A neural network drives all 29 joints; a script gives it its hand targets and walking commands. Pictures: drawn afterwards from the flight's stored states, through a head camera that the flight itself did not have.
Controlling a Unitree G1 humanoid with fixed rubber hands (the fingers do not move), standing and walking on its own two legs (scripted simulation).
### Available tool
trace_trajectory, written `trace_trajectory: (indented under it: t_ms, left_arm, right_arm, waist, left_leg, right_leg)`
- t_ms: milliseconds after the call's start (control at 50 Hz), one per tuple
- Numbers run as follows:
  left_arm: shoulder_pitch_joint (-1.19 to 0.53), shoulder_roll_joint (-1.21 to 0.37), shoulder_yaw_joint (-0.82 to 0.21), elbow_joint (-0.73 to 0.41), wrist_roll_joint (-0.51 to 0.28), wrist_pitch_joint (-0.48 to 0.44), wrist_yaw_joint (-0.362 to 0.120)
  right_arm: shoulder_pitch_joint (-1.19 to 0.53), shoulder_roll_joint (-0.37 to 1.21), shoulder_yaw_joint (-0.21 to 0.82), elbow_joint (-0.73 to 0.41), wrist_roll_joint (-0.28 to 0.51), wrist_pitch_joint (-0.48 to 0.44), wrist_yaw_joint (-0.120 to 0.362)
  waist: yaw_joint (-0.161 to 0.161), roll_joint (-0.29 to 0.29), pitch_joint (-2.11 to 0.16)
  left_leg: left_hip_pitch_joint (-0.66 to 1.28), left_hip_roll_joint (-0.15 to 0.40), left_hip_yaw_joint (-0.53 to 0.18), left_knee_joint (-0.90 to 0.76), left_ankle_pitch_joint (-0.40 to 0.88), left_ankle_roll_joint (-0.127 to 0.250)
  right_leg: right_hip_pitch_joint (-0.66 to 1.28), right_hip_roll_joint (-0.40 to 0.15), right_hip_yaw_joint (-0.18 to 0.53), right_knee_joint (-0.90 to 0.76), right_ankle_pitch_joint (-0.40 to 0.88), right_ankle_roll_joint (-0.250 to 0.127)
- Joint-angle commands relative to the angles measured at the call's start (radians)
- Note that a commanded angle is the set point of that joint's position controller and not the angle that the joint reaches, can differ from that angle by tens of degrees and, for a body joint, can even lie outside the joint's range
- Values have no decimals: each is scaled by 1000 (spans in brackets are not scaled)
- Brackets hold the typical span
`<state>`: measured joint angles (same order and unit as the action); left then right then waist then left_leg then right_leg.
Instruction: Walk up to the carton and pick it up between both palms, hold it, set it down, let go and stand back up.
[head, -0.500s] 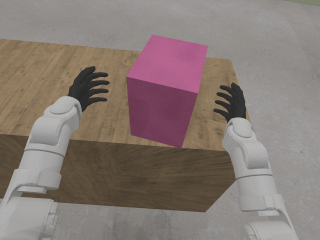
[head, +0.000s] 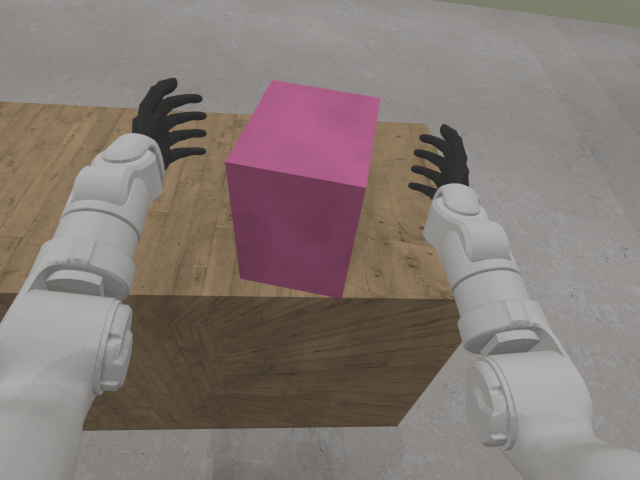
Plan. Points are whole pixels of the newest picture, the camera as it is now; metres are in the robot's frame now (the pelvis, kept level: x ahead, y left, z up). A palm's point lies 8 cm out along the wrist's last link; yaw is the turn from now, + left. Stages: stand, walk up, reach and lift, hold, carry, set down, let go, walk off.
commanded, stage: reach and lift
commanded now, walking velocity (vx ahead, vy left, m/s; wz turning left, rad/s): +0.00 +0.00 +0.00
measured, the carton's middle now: (307, 191) +0.54 -0.01 +0.06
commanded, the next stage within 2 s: none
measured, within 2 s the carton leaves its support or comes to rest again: neither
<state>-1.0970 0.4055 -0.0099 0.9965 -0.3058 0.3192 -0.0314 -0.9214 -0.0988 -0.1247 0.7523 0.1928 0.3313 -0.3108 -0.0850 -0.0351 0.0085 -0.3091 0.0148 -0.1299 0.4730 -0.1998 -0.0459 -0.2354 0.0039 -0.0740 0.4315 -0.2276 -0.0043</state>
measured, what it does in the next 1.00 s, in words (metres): stands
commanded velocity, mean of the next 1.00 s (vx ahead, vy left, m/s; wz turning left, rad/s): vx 0.00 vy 0.00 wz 0.00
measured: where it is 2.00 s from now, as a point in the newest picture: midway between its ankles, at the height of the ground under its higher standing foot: outside the picture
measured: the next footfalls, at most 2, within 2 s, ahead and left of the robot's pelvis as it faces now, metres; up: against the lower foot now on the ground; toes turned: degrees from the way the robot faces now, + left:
none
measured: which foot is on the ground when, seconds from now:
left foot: down 0.00-1.00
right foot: down 0.00-1.00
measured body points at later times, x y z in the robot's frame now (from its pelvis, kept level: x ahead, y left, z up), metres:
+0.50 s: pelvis +0.00 +0.00 +0.00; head +0.05 +0.03 +0.45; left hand +0.51 +0.17 +0.17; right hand +0.45 -0.18 +0.15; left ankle +0.03 +0.15 -0.74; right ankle +0.00 -0.11 -0.74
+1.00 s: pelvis +0.01 +0.00 +0.00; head +0.09 +0.03 +0.44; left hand +0.51 +0.14 +0.08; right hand +0.46 -0.17 +0.09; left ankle +0.03 +0.15 -0.74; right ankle +0.00 -0.11 -0.74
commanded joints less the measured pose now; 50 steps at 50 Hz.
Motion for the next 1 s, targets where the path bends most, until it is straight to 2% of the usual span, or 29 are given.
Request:
trace_trajectory:
  t_ms: [0,200,340,480,660,760,980]
  left_arm:
    - [-642,147,-100,-54,-1,-101,13]
    - [-733,101,-149,116,-11,-181,15]
    - [-689,56,-140,152,19,-232,4]
    - [-630,7,-133,145,40,-307,-3]
    - [-557,-27,-104,212,101,-385,-8]
    - [-539,-31,-68,184,129,-435,4]
    - [-509,-77,5,67,195,-476,30]
  right_arm:
    - [-604,-182,-120,-40,-6,-95,25]
    - [-687,-171,-95,85,2,-145,34]
    - [-649,-141,-75,141,-3,-188,41]
    - [-604,-99,-72,125,-20,-258,52]
    - [-519,-61,-106,219,-89,-321,64]
    - [-496,-45,-145,227,-133,-376,57]
    - [-454,-9,-170,204,-171,-465,59]
  waist:
    - [-187,99,-727]
    - [-200,109,-775]
    - [-196,117,-800]
    - [-193,127,-885]
    - [-195,125,-898]
    - [-194,126,-938]
    - [-158,161,-1048]
  left_leg:
    - [106,-16,158,-67,235,-18]
    - [98,-15,162,-45,250,-23]
    - [115,-12,163,-29,319,-31]
    - [120,-16,167,-5,379,-35]
    - [83,-17,169,-9,310,-30]
    - [56,-24,172,6,315,-32]
    - [96,-25,163,55,452,-41]
  right_leg:
    - [149,28,25,-31,547,28]
    - [88,24,22,-34,562,24]
    - [57,23,23,-39,609,23]
    - [32,19,27,-37,648,25]
    - [-20,10,22,-35,568,29]
    - [-22,7,21,-11,583,37]
    - [-6,15,21,35,665,51]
